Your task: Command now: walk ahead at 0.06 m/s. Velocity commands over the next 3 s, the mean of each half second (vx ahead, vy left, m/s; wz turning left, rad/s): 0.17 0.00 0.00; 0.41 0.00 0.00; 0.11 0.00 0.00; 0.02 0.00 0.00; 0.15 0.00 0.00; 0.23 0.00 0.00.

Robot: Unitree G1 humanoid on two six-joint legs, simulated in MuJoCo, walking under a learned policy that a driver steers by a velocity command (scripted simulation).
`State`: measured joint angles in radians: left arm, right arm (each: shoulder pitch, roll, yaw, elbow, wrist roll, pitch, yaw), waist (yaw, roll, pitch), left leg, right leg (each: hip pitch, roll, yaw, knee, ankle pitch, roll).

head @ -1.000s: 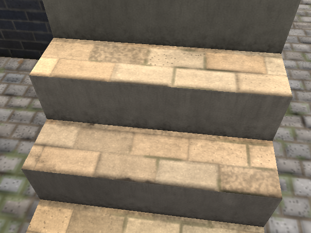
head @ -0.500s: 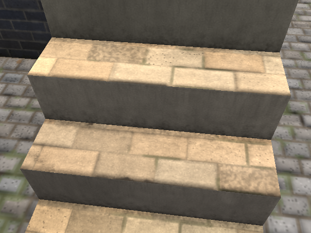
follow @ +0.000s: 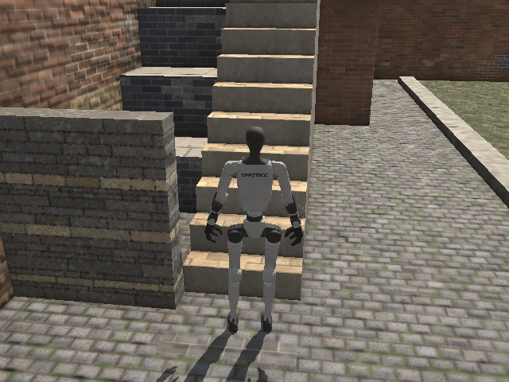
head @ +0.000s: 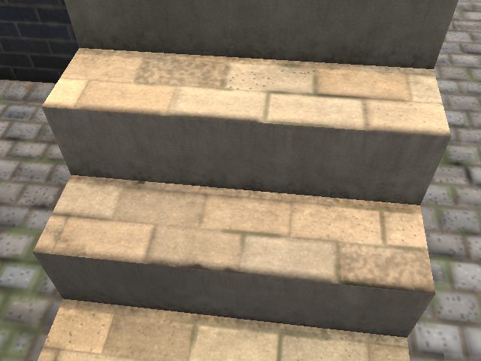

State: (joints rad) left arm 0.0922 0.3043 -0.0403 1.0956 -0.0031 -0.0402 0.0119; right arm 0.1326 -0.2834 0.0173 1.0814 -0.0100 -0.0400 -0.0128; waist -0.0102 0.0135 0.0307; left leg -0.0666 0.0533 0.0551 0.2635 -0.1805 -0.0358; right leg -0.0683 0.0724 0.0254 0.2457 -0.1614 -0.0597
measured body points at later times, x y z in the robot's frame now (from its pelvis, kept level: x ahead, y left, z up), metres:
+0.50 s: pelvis +0.00 +0.00 +0.00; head +0.00 +0.00 +0.45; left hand +0.12 +0.26 -0.13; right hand +0.10 -0.25 -0.14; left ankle -0.03 +0.14 -0.75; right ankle -0.02 -0.08 -0.75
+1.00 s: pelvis +0.01 +0.01 +0.00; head +0.02 +0.01 +0.45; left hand +0.16 +0.27 -0.12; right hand +0.15 -0.25 -0.12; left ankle -0.03 +0.14 -0.75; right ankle -0.02 -0.08 -0.75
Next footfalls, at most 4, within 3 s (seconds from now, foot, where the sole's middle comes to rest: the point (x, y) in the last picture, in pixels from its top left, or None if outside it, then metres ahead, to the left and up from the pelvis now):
none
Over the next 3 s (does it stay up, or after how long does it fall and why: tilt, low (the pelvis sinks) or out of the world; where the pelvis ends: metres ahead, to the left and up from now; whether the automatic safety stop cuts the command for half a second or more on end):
stays up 0.01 0.02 0.00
